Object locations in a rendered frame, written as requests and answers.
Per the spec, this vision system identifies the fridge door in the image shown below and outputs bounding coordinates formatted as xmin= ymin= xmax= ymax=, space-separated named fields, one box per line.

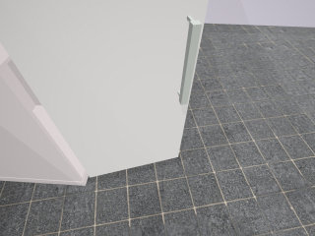
xmin=0 ymin=0 xmax=209 ymax=178

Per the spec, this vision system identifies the handle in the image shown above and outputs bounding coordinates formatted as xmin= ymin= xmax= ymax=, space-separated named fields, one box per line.
xmin=177 ymin=15 xmax=202 ymax=105

